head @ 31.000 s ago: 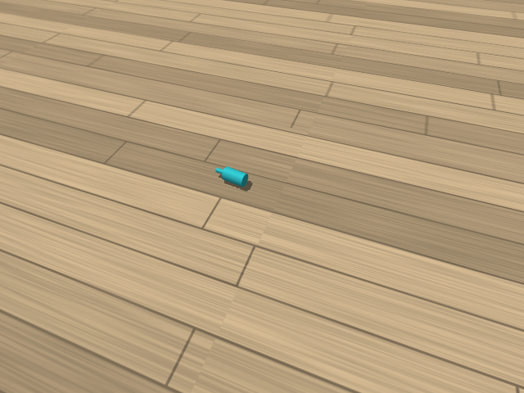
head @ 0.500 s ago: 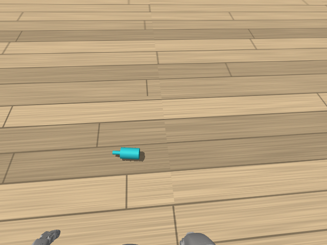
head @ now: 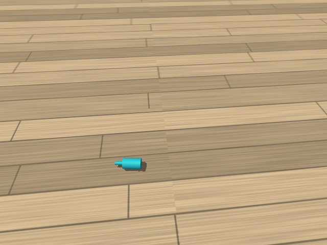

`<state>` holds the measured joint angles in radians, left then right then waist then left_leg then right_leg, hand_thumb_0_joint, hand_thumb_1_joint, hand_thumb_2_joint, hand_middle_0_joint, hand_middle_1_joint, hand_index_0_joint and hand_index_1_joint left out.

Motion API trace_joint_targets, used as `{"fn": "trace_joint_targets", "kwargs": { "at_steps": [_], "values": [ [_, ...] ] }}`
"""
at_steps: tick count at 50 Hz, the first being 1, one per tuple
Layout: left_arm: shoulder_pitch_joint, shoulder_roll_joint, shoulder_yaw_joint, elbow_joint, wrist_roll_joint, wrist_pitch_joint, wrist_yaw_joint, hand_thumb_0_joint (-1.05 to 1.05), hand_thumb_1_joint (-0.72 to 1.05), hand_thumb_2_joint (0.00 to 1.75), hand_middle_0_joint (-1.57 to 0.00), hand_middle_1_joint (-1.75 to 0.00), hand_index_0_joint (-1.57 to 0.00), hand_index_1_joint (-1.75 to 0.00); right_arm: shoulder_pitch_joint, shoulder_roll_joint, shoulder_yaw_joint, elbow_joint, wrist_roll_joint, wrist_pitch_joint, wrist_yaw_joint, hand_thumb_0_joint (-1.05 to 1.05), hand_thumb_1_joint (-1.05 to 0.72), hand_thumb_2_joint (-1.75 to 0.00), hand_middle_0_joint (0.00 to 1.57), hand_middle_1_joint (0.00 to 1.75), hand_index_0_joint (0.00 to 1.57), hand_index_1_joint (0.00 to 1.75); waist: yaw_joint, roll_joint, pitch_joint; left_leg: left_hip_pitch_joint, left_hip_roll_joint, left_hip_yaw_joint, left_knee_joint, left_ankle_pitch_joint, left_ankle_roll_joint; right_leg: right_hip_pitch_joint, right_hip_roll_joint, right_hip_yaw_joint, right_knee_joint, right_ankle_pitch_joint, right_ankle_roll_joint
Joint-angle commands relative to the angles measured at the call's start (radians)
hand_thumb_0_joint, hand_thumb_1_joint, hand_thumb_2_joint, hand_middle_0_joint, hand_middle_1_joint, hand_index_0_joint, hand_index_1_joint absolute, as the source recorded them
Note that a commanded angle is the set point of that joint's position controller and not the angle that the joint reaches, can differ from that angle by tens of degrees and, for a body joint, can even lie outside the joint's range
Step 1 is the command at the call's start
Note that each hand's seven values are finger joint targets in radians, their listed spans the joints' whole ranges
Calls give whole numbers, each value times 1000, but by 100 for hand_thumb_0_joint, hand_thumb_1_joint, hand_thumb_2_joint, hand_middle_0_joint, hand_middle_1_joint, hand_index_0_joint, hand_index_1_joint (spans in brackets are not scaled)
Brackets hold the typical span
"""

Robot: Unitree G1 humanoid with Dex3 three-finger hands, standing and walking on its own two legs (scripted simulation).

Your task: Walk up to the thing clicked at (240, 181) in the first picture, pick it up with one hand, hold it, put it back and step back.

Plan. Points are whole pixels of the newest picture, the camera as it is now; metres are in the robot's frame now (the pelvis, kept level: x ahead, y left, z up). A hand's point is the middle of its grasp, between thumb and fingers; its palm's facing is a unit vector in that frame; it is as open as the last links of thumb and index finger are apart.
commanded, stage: walk up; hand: left
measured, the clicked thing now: (128, 163) +0.73 +0.28 -0.73
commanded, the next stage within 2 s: stand in 0.50 s
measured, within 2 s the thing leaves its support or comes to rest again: neither
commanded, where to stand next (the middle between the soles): +0.34 +0.02 m, yaw -1 degrees
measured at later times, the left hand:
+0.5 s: hand out of the picture +0.12 +0.26 -0.14, palm faces +0.02 -0.94 -0.35, open 7.4 cm
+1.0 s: hand out of the picture +0.07 +0.26 -0.14, palm faces -0.01 -0.94 -0.34, open 7.4 cm
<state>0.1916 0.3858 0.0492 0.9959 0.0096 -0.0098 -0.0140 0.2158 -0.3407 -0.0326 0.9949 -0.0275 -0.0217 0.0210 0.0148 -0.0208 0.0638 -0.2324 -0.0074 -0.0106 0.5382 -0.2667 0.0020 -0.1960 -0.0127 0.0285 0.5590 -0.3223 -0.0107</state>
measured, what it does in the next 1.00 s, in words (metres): stands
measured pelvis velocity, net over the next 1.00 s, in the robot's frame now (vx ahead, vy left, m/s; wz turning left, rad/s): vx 0.00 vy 0.00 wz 0.01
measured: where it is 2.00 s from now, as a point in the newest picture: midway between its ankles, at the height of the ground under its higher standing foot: outside the picture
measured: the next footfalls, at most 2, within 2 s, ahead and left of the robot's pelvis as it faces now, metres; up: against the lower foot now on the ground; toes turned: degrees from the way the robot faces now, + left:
none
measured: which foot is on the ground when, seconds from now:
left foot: down 0.00-1.00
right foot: down 0.00-1.00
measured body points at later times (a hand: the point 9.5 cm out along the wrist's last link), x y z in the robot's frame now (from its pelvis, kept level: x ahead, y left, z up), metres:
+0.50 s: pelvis +0.02 +0.00 +0.01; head +0.04 +0.01 +0.46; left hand +0.12 +0.31 -0.12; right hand +0.14 -0.30 -0.11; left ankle +0.02 +0.12 -0.73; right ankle -0.01 -0.13 -0.73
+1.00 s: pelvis +0.00 +0.00 +0.02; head +0.01 +0.00 +0.47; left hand +0.07 +0.31 -0.12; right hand +0.09 -0.29 -0.12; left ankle +0.02 +0.12 -0.73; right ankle -0.01 -0.13 -0.73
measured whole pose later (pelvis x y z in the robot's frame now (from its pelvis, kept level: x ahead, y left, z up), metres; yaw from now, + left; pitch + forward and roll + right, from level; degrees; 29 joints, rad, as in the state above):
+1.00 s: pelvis +0.00 +0.00 +0.02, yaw +1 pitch -2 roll +0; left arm 0.09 0.35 0.01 1.15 0.01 -0.02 -0.01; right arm 0.08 -0.35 -0.01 1.14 -0.01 -0.01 0.01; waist 0.00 0.01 0.06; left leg -0.13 -0.01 -0.02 0.32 -0.15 0.00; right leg -0.08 -0.02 0.02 0.31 -0.19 0.02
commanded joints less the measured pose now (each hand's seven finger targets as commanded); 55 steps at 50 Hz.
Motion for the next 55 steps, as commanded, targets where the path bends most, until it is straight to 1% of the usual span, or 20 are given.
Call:
{"fn": "trace_joint_targets", "kwargs": {
  "at_steps": [1, 2, 4, 7, 11, 15, 16, 19, 22, 24, 25, 27, 31, 34, 42, 45, 47, 52, 54, 55],
  "values": [
    [-23, 205, 38, -39, -2, -39, 14, 0, 90, 90, -20, -30, -20, -30, -105, -230, -44, -86, 17, -26, -17, 0, -90, -90, 20, 30, 20, 30, 9, 86, -56, -55, 102, -141, -139, -15, 38, 72, -59, 101, -163, 73, -45],
    [-54, 219, 40, -50, 2, -41, 13, 0, 90, 90, -20, -30, -20, -30, -91, -230, -45, -77, 15, -27, -19, 0, -90, -90, 20, 30, 20, 30, -6, 51, -58, -46, 87, -110, -117, 9, 34, 77, -81, 113, -162, 113, -53],
    [-59, 217, 34, -42, -3, -44, 18, 0, 90, 90, -20, -30, -20, -30, -105, -227, -44, -65, 16, -30, -21, 0, -90, -90, 20, 30, 20, 30, -6, 24, -86, 17, 80, -82, -70, 165, 33, 71, -106, 120, -166, 243, -59],
    [-82, 209, 32, -31, -9, -44, 24, 0, 90, 90, -20, -30, -20, -30, -102, -216, -42, -47, 19, -31, -23, 0, -90, -90, 20, 30, 20, 30, -12, -5, -112, 55, 92, -75, -58, 302, 43, 95, -103, 91, -141, 378, -47],
    [-112, 198, 27, -25, -10, -38, 26, 0, 90, 90, -20, -30, -20, -30, -124, -215, -43, -34, 19, -25, -25, 0, -90, -90, 20, 30, 20, 30, -10, -3, -100, 58, 99, -81, -77, 311, 49, 88, -91, 70, -137, 342, -35],
    [-127, 195, 25, -12, -9, -37, 28, 0, 90, 90, -20, -30, -20, -30, -148, -210, -41, -23, 16, -21, -26, 0, -90, -90, 20, 30, 20, 30, -9, -3, -117, 72, 101, -74, -80, 332, 50, 111, -91, 65, -142, 370, -32],
    [-120, 195, 26, -8, -9, -37, 30, 0, 90, 90, -20, -30, -20, -30, -150, -214, -43, -20, 17, -21, -26, 0, -90, -90, 20, 30, 20, 30, -8, -1, -132, 81, 104, -69, -73, 352, 52, 129, -92, 60, -138, 404, -33],
    [-128, 198, 25, -4, -8, -36, 31, 0, 90, 90, -20, -30, -20, -30, -167, -209, -42, -15, 16, -18, -26, 0, -90, -90, 20, 30, 20, 30, -7, 8, -128, 83, 100, -66, -79, 341, 48, 129, -98, 64, -146, 403, -33],
    [-145, 195, 24, -3, -6, -34, 30, 0, 90, 90, -20, -30, -20, -30, -185, -213, -41, -10, 14, -15, -25, 0, -90, -90, 20, 30, 20, 30, -7, 26, -108, 70, 100, -76, -103, 296, 48, 121, -89, 54, -159, 337, -30],
    [-150, 194, 25, -1, -5, -32, 29, 0, 90, 90, -20, -30, -20, -30, -184, -215, -40, -6, 13, -16, -24, 0, -90, -90, 20, 30, 20, 30, -7, 33, -118, 87, 109, -83, -117, 313, 52, 121, -84, 46, -149, 331, -29],
    [-164, 162, 7, 22, -9, -27, 27, 0, 90, 90, -20, -30, -20, -30, -206, -221, -29, -1, 22, -17, -27, 0, -90, -90, 20, 30, 20, 30, -14, 59, -121, 116, 133, -113, -154, 413, 43, 113, -96, 62, -185, 389, -13],
    [-165, 174, 7, 30, -10, -25, 28, 0, 90, 90, -20, -30, -20, -30, -200, -221, -26, 11, 24, -18, -29, 0, -90, -90, 20, 30, 20, 30, -16, 47, -131, 151, 134, -108, -154, 478, 34, 135, -98, 59, -196, 419, -6],
    [-160, 171, 3, 57, -8, -23, 25, 0, 90, 90, -20, -30, -20, -30, -212, -221, -20, 32, 26, -18, -32, 0, -90, -90, 20, 30, 20, 30, -10, 44, -152, 183, 138, -105, -183, 470, 28, 158, -99, 52, -226, 409, 0],
    [-162, 171, 0, 69, -5, -24, 25, 0, 90, 90, -20, -30, -20, -30, -212, -224, -19, 41, 25, -17, -32, 0, -90, -90, 20, 30, 20, 30, -13, 32, -155, 184, 137, -98, -201, 416, 27, 161, -103, 50, -248, 381, 1],
    [-158, 171, -5, 94, -2, -21, 20, 0, 90, 90, -20, -30, -20, -30, -203, -219, -14, 67, 21, -15, -27, 0, -90, -90, 20, 30, 20, 30, -17, 26, -86, 122, 128, -110, -273, 193, 19, 114, -100, 57, -293, 195, 1],
    [-149, 173, -6, 99, -1, -22, 18, 0, 90, 90, -20, -30, -20, -30, -204, -219, -14, 73, 20, -15, -24, 0, -90, -90, 20, 30, 20, 30, -15, 24, -67, 118, 124, -116, -282, 130, 16, 86, -102, 61, -304, 155, -2],
    [-144, 176, -5, 96, -1, -25, 18, 0, 90, 90, -20, -30, -20, -30, -193, -220, -15, 78, 21, -15, -23, 0, -90, -90, 20, 30, 20, 30, -16, 15, -87, 133, 128, -117, -275, 162, 21, 92, -106, 64, -303, 177, -3],
    [-135, 175, -5, 97, -2, -23, 18, 0, 90, 90, -20, -30, -20, -30, -177, -224, -15, 89, 18, -15, -22, 0, -90, -90, 20, 30, 20, 30, -18, 24, -70, 114, 123, -121, -285, 108, 19, 74, -105, 68, -305, 153, -5],
    [-123, 173, -6, 97, 0, -23, 18, 0, 90, 90, -20, -30, -20, -30, -185, -227, -17, 85, 19, -15, -22, 0, -90, -90, 20, 30, 20, 30, -14, 19, -91, 132, 128, -121, -272, 141, 23, 76, -106, 66, -302, 169, -6],
    [-130, 178, -5, 97, -2, -24, 18, 0, 90, 90, -20, -30, -20, -30, -170, -220, -12, 88, 20, -15, -22, 0, -90, -90, 20, 30, 20, 30, -22, 16, -81, 119, 122, -115, -270, 156, 21, 84, -109, 71, -301, 191, -7]
  ]
}}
